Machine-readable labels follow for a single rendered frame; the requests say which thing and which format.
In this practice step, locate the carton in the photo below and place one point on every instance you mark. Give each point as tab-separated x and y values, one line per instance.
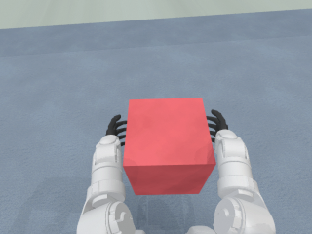
168	147

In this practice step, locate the robot left hand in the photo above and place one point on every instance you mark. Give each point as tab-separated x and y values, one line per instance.
113	125

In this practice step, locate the robot right forearm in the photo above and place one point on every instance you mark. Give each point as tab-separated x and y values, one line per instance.
234	169

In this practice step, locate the robot left upper arm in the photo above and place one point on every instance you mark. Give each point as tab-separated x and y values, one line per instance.
111	218

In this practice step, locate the robot right upper arm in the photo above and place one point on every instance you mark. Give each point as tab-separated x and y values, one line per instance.
233	215

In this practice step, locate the robot right hand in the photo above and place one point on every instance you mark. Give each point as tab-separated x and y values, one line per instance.
220	123

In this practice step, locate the robot left forearm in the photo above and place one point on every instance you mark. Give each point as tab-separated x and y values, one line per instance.
106	175

